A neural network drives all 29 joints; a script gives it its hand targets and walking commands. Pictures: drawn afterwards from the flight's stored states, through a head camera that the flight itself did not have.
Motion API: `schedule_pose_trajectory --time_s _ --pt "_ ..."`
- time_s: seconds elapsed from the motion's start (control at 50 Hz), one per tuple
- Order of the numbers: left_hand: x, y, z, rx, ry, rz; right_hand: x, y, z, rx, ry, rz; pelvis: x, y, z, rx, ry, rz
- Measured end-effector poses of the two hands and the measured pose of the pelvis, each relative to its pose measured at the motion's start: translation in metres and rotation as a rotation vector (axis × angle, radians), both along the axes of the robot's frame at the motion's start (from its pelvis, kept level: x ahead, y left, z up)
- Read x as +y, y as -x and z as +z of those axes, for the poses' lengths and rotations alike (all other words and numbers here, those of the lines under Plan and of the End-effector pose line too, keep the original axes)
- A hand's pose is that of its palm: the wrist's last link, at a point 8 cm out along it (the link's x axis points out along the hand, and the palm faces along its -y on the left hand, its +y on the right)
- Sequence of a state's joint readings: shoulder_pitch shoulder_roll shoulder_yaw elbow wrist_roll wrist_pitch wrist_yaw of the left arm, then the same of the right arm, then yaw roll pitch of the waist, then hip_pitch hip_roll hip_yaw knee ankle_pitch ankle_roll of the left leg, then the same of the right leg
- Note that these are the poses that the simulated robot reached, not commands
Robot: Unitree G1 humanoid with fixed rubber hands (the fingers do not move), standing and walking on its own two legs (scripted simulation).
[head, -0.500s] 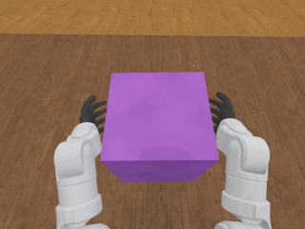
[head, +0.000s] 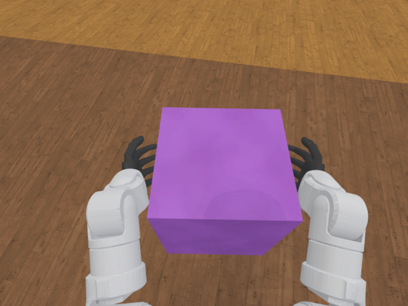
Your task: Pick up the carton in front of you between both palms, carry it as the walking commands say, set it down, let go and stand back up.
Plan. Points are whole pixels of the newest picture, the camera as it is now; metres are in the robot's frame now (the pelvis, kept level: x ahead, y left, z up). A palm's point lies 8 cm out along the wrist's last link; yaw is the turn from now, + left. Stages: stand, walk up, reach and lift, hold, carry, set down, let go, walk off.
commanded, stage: carry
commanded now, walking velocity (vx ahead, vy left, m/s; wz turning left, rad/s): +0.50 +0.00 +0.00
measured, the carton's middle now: (218, 188) +0.35 +0.04 +0.05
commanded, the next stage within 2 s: none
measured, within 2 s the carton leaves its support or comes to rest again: neither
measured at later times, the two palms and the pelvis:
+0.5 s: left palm (175, 42) +0.67 +0.18 +0.18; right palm (304, 54) +0.64 -0.12 +0.19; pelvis +0.32 +0.06 +0.05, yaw -1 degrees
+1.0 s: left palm out of the picture +1.00 +0.23 +0.23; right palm out of the picture +0.98 -0.08 +0.23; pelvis +0.65 +0.09 +0.09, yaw -1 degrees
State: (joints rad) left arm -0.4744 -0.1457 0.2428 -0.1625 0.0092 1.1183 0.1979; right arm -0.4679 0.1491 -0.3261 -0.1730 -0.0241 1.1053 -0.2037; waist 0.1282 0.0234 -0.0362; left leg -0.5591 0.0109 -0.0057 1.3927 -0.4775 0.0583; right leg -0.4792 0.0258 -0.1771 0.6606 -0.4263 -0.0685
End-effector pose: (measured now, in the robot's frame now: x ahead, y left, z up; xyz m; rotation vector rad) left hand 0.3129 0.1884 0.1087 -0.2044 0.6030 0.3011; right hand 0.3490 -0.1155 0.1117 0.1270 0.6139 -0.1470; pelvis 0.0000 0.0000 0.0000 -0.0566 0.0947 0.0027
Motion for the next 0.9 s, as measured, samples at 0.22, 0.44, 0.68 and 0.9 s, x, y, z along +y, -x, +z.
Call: schedule_pose_trajectory --time_s 0.22,0.44,0.68,0.9 --pt "0.024 -0.174 0.053 -0.144 -0.036 -0.086 0.020 -0.144 0.048 -0.142 0.023 -0.073 0.045 -0.150 0.013 -0.008 -0.074 -0.020" --pt "-0.005 -0.318 0.062 -0.040 0.026 -0.152 -0.006 -0.248 0.065 -0.043 -0.005 -0.174 0.064 -0.282 0.051 0.000 -0.049 -0.015" --pt "0.027 -0.446 0.081 -0.022 -0.028 -0.031 0.026 -0.441 0.079 -0.021 0.002 -0.012 0.040 -0.444 0.065 -0.017 -0.019 -0.016" --pt "0.053 -0.603 0.117 -0.091 -0.015 -0.066 0.049 -0.582 0.114 -0.086 0.012 -0.070 0.070 -0.590 0.084 -0.012 -0.049 -0.013"
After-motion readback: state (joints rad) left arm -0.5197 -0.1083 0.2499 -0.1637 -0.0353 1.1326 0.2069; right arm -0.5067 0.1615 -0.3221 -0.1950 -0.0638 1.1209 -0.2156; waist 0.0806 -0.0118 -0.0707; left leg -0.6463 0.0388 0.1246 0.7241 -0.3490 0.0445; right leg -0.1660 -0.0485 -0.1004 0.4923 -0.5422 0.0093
